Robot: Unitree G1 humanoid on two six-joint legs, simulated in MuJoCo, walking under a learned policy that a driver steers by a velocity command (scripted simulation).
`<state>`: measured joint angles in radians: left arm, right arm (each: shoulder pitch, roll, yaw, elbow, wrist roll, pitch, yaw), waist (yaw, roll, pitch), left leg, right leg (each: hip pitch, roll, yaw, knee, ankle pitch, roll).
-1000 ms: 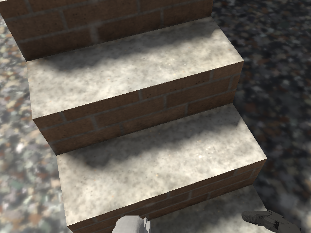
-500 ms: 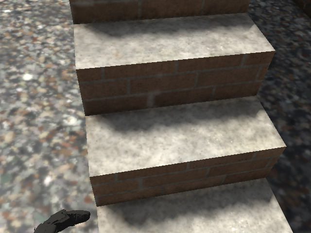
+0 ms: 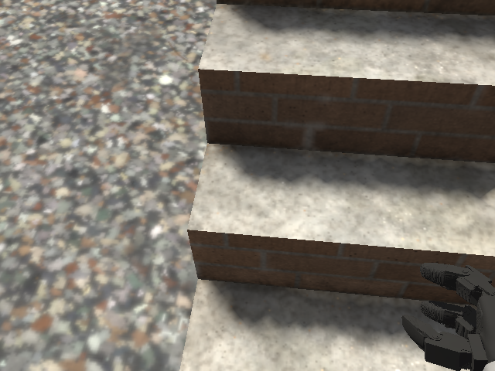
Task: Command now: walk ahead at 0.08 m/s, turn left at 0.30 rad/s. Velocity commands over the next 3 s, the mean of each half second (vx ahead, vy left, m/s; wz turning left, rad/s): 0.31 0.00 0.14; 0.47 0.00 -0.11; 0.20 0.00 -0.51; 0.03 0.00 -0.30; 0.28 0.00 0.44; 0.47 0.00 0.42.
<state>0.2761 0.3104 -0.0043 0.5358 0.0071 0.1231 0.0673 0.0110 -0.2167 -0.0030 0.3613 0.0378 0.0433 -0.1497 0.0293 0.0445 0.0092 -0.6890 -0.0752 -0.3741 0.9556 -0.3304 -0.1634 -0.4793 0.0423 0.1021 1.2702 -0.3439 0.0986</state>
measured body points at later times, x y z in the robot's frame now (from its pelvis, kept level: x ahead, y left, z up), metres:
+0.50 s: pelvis -0.05 -0.09 -0.14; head +0.00 -0.13 +0.30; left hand -0.10 +0.16 -0.25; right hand +0.18 -0.27 -0.24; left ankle -0.07 +0.04 -0.57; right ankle -0.15 -0.20 -0.87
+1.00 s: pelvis +0.15 +0.02 +0.05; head +0.16 +0.03 +0.50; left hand +0.38 +0.22 -0.02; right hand +0.17 -0.23 -0.09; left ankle +0.19 +0.10 -0.67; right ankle +0.18 -0.14 -0.31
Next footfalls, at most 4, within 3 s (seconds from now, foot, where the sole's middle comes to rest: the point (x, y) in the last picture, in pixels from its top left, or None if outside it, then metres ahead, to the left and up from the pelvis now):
0.10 right None -0.11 -0.20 -0.91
0.70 left None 0.23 0.11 -0.71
1.36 right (340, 356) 0.41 -0.13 -0.50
1.98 left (240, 332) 0.46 0.07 -0.50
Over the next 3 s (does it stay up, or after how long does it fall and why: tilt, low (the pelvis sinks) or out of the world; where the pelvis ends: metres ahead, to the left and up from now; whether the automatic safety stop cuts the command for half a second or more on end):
stays up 0.46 -0.09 0.34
